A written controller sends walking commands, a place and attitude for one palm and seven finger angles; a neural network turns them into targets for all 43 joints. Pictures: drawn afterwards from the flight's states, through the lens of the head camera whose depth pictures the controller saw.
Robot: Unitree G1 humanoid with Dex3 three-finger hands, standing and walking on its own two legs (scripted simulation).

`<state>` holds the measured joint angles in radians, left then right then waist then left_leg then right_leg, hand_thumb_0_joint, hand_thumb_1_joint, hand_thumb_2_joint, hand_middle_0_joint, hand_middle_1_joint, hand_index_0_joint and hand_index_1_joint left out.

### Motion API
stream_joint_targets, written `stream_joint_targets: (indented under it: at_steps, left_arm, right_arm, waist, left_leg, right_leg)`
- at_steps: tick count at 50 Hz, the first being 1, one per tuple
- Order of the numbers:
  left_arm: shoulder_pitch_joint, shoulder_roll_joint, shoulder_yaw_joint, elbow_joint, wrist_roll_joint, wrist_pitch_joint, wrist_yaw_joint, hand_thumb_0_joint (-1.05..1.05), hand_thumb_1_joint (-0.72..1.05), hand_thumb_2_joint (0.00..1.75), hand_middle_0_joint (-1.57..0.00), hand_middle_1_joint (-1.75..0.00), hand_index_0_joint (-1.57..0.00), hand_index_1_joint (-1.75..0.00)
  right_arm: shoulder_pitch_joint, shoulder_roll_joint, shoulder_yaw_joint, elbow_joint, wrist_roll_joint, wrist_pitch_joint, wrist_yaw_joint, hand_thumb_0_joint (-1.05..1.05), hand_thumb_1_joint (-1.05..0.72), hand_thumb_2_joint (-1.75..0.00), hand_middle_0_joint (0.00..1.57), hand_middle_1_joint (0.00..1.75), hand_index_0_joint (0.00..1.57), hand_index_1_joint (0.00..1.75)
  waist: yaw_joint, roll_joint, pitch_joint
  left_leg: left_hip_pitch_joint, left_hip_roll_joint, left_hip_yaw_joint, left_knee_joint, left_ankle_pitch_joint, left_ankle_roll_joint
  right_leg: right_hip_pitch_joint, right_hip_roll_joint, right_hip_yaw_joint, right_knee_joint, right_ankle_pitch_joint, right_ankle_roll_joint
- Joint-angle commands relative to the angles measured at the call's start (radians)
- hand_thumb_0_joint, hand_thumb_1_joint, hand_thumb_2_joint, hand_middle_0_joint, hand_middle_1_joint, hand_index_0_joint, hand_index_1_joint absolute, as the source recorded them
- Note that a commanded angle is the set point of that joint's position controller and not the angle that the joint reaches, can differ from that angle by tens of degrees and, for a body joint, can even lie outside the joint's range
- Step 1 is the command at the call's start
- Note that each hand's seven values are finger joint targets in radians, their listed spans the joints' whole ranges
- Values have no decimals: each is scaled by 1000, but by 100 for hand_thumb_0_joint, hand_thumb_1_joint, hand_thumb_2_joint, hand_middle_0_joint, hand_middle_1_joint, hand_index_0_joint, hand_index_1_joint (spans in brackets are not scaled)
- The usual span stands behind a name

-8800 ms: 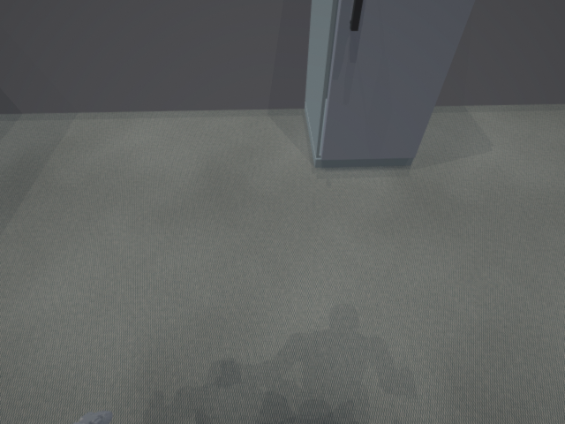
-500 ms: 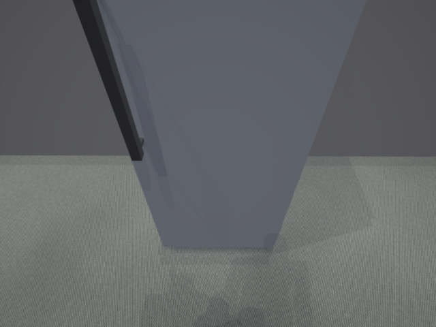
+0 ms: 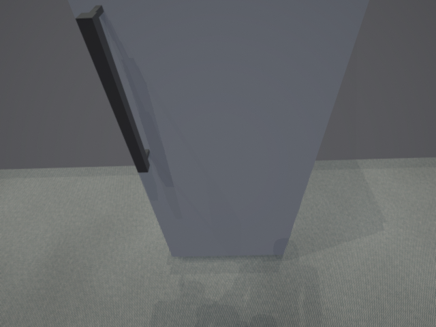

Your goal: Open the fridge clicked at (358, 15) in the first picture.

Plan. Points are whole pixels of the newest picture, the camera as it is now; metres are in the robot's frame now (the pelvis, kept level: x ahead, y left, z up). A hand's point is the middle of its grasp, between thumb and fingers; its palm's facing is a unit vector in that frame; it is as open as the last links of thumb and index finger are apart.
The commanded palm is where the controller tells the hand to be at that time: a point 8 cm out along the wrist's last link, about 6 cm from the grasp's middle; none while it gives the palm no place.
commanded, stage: look again from close up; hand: left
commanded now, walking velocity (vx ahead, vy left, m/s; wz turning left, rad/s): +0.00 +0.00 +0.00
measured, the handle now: (125, 104) +0.50 +0.22 +0.16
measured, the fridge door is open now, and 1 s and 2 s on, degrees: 0 0 0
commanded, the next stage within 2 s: raise the hand to about handle height in 0.76 s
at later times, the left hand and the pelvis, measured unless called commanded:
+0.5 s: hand out of the picture +0.02 +0.16 -0.17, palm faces +0.03 -0.97 -0.22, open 7.4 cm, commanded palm none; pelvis +0.01 -0.02 +0.00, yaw +0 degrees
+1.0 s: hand (132, 317) +0.16 +0.17 -0.06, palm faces +0.29 -0.95 -0.15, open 7.5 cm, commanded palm +0.10 +0.21 -0.06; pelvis +0.00 -0.02 -0.01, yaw +1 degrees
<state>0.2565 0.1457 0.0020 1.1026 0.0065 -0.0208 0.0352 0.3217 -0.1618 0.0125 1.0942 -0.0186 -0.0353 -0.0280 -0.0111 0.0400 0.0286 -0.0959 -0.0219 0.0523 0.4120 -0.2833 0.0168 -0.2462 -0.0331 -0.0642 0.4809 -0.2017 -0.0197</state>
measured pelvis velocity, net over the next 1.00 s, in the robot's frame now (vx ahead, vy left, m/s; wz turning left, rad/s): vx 0.00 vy -0.02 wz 0.02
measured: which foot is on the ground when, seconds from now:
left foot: down 0.00-1.00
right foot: down 0.00-1.00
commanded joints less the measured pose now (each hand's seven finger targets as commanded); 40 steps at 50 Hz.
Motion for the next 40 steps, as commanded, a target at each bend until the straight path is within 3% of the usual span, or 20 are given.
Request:
stream_joint_targets:
  at_steps: [1, 4, 9, 12, 16, 40]
  left_arm:
    - [42, 120, 21, -34, 3, -20, 0, 0, 90, 90, -20, -30, -20, -30]
    - [37, 126, 19, -27, 2, -18, -1, 0, 90, 90, -20, -30, -20, -30]
    - [34, 132, 19, -23, 4, -18, -3, 0, 90, 90, -20, -30, -20, -30]
    - [36, 136, 19, -23, 3, -20, -2, 0, 90, 90, -20, -30, -20, -30]
    - [33, 140, 19, -21, 4, -21, -2, 0, 90, 90, -20, -30, -20, -30]
    - [32, 143, 28, -37, 4, -18, -3, 0, 90, 90, -20, -30, -20, -30]
  right_arm:
    - [55, -94, -15, -15, 2, -9, -4, 0, -90, -90, 20, 30, 20, 30]
    - [41, -97, -13, -9, 3, -6, -4, 0, -90, -90, 20, 30, 20, 30]
    - [35, -98, -14, -4, 3, 0, -3, 0, -90, -90, 20, 30, 20, 30]
    - [29, -103, -15, 0, 3, -2, -4, 0, -90, -90, 20, 30, 20, 30]
    - [26, -105, -15, 3, 4, -2, -5, 0, -90, -90, 20, 30, 20, 30]
    - [43, -81, -17, 15, 1, 3, -4, 0, -90, -90, 20, 30, 20, 30]
  waist:
    - [10, -41, 32]
    - [11, -22, 33]
    - [6, -51, 44]
    - [10, -24, 22]
    - [9, -41, 25]
    - [13, -53, 33]
  left_leg:
    - [-128, 114, -96, -96, 140, 12]
    - [-121, 117, -91, -99, 126, 9]
    - [-115, 113, -85, -98, 88, 6]
    - [-106, 116, -85, -92, 114, 6]
    - [-104, 118, -82, -89, 122, 3]
    - [-109, 115, -69, -92, 82, -2]
  right_leg:
    - [95, -89, 115, -66, 140, -36]
    - [95, -92, 116, -75, 129, -36]
    - [75, -95, 135, -107, 75, -38]
    - [96, -95, 133, -99, 121, -39]
    - [103, -95, 131, -100, 149, -39]
    - [95, -95, 148, -147, 48, -45]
